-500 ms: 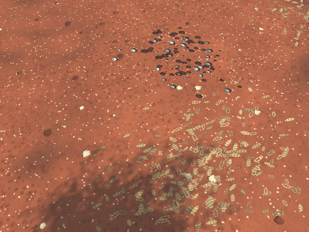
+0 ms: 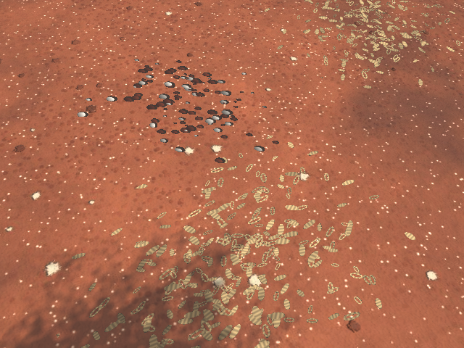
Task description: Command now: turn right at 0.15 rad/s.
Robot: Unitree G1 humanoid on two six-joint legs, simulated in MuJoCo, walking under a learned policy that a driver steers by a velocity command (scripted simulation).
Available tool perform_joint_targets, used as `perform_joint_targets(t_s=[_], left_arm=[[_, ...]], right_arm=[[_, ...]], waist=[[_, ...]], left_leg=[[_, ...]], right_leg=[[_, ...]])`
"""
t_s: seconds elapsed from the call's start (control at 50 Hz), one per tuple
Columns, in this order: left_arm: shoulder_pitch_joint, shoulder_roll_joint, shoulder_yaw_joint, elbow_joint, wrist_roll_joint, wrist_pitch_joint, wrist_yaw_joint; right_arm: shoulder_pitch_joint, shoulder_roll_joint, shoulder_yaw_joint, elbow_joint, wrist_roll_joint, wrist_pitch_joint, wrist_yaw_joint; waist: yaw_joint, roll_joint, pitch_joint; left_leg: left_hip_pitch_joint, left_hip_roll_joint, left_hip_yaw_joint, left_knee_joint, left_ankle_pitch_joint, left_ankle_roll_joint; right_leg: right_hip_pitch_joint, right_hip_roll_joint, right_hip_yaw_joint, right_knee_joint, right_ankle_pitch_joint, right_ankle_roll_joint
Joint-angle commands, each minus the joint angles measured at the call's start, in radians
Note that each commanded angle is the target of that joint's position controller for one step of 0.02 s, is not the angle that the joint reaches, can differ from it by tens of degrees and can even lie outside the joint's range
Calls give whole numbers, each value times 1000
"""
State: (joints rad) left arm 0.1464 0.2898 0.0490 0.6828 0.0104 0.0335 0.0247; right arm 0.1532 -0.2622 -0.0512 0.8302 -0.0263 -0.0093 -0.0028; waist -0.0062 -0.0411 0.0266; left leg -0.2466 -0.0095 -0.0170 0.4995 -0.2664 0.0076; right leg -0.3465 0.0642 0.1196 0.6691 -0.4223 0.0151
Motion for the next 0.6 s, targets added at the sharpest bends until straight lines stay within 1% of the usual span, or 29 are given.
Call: perform_joint_targets(t_s=[0.02, 0.06, 0.08, 0.1, 0.12, 0.14, 0.16, 0.18, 0.2, 0.22, 0.24, 0.28, 0.36, 0.48, 0.6], left_arm=[[-6, 124, 45, -54, 2, -5, 10], [12, 72, 30, -33, -7, -3, 5], [24, 56, 26, -18, -11, -6, 3], [36, 49, 24, -1, -12, -7, 2], [29, 62, 26, 6, -8, -6, 1], [20, 97, 32, 0, -1, -3, 2], [19, 144, 39, -5, -1, 1, 6], [26, 142, 43, 17, -4, 1, -1], [21, 105, 36, 14, 0, -3, -9], [22, 87, 29, 27, 7, -7, -10], [18, 90, 27, 33, 9, -13, -10], [28, 91, 26, 51, 7, -25, -7], [40, 86, 19, 83, 5, -36, 0], [55, 78, 11, 133, 2, -44, 5], [64, 66, 4, 182, -1, -45, 6]], right_arm=[[-101, -160, -26, -72, 14, -28, -9], [-97, -149, -20, -54, 21, -20, -11], [-94, -142, -17, -48, 24, -14, -10], [-85, -136, -14, -39, 29, -8, -9], [-53, -130, -11, -28, 29, -7, -6], [-29, -122, -7, -20, 23, -13, -1], [2, -132, -7, -14, 10, -23, 9], [3, -121, -5, -5, 15, -24, 9], [-41, -134, -5, -1, 17, -21, 7], [-59, -117, -2, 0, 18, -17, 4], [-64, -108, 0, 4, 19, -10, -1], [-52, -109, 0, 19, 17, 0, -7], [-47, -108, 0, 55, 18, 6, -14], [-34, -109, 0, 112, 20, 6, -21], [-12, -109, 2, 161, 22, 5, -27]], waist=[[18, 216, -59], [23, 194, -66], [26, 193, -76], [30, 192, -81], [18, 184, -85], [4, 143, -100], [-28, 66, -104], [-30, -9, -107], [-2, 20, -80], [-4, 16, -68], [-7, 4, -45], [-12, -8, -31], [-11, 1, -12], [-8, 27, -5], [-6, 35, -5]], left_leg=[[79, 277, -282, -176, 337, 194], [87, 231, -212, -140, 427, 171], [93, 207, -181, -118, 455, 158], [93, 182, -155, -100, 453, 140], [85, 164, -145, -98, 414, 114], [61, 147, -139, -94, 328, 75], [28, 107, -107, -85, 232, 44], [61, 62, -47, -90, 138, 12], [70, 55, -33, -65, 107, -3], [68, 53, -26, -58, 104, -5], [63, 55, -28, -56, 115, -3], [64, 53, -26, -54, 118, -3], [66, 49, -25, -60, 101, -11], [60, 45, -22, -71, 100, -21], [57, 42, -20, -77, 103, -24]], right_leg=[[-34, -67, 5, 103, -56, 43], [24, -76, -32, 9, -27, 53], [71, -70, -57, -84, 49, 52], [129, -60, -79, -206, 170, 46], [185, -62, -70, -275, 283, 37], [244, -101, -23, -271, 415, 21], [274, -141, 7, -223, 527, -9], [211, -123, -5, -202, 400, -39], [175, -113, -1, -222, 340, -45], [156, -117, 6, -241, 318, -40], [140, -112, 5, -248, 320, -35], [127, -111, 4, -252, 314, -28], [112, -107, 4, -263, 271, -25], [121, -99, -6, -266, 261, -28], [132, -89, -20, -267, 267, -29]])
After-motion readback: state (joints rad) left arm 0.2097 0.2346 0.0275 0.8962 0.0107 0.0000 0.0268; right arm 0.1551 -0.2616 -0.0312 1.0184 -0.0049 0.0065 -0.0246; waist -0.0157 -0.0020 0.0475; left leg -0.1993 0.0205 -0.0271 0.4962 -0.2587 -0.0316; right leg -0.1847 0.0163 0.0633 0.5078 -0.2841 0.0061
